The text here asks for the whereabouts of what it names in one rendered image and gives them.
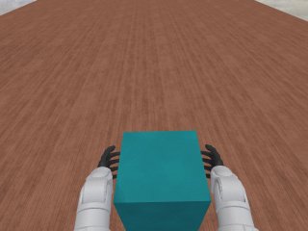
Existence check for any robot left hand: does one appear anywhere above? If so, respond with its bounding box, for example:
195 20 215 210
97 145 120 179

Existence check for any robot left forearm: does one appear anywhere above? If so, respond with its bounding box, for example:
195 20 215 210
73 167 114 231

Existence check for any robot right forearm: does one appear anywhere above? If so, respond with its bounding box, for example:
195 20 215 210
210 166 259 231

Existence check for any carton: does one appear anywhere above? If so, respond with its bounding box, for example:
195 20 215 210
113 130 212 231

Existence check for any robot right hand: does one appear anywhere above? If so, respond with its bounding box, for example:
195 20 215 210
200 144 224 179

